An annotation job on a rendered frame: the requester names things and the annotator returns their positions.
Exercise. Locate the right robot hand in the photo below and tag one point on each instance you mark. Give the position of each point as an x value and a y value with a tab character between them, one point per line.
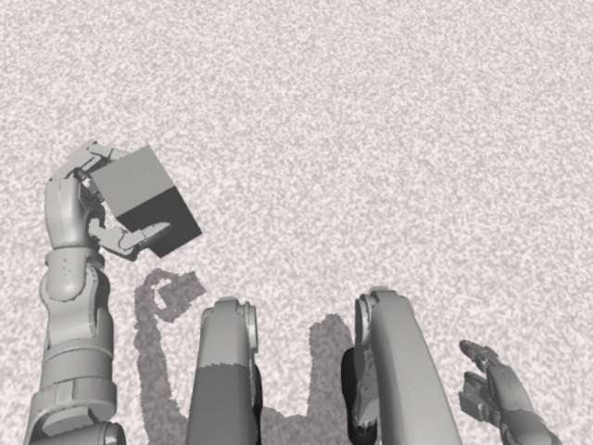
487	400

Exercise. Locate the left robot arm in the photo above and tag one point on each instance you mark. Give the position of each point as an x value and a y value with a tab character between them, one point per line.
76	397

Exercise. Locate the left robot hand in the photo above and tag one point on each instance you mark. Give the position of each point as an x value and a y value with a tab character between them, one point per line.
74	214

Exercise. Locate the right robot arm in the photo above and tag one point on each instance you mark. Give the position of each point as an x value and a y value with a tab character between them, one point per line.
522	427

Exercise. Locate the right robot foot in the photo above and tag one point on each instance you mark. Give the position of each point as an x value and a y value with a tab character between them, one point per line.
356	434

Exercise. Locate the carton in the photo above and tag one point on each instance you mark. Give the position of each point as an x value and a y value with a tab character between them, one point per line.
139	193

